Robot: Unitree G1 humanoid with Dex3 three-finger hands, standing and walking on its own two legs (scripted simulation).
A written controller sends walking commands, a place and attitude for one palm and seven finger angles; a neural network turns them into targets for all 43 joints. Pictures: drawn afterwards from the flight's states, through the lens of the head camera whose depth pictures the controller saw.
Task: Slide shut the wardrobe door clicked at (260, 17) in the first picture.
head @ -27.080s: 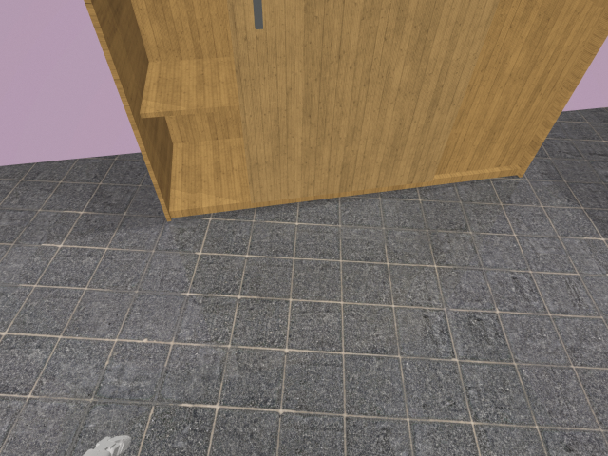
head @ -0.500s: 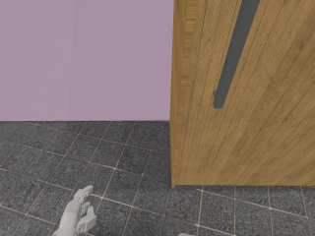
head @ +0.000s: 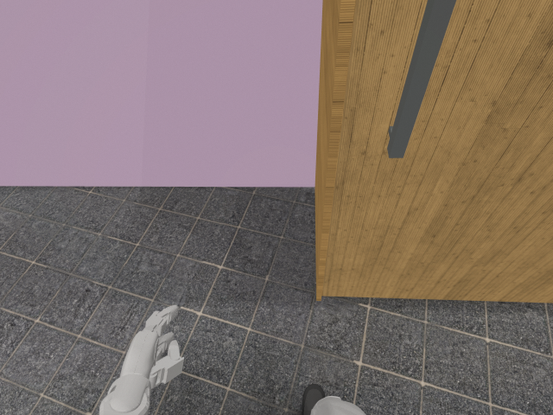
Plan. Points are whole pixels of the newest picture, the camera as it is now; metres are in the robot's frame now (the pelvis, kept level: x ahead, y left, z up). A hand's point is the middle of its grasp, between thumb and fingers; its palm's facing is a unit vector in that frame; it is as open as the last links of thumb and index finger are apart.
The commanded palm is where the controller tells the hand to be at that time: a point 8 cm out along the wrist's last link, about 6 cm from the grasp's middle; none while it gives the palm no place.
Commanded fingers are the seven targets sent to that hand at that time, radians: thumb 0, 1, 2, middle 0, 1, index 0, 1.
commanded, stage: step back with the hand held close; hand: right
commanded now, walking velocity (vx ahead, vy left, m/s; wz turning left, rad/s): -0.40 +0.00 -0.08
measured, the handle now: (417, 61) +0.52 -0.19 +0.21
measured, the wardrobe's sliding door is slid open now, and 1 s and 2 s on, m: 0.00 0.00 0.00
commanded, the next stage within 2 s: stop stepping back and stand still in 0.34 s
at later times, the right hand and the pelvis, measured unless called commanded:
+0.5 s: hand out of the picture +0.07 -0.27 +0.18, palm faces +0.37 +0.81 -0.46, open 7.4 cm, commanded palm +0.02 -0.32 +0.19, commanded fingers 0.00 -0.90 -0.90 0.20 0.30 0.20 0.30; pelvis -0.12 -0.01 +0.01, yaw -1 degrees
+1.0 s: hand out of the picture -0.03 -0.31 +0.18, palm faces +0.48 +0.77 -0.42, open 7.4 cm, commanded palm -0.08 -0.34 +0.19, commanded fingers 0.00 -0.90 -0.90 0.20 0.30 0.20 0.30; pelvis -0.21 -0.04 +0.00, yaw -3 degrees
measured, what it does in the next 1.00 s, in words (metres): walks backwards: right foot, then left foot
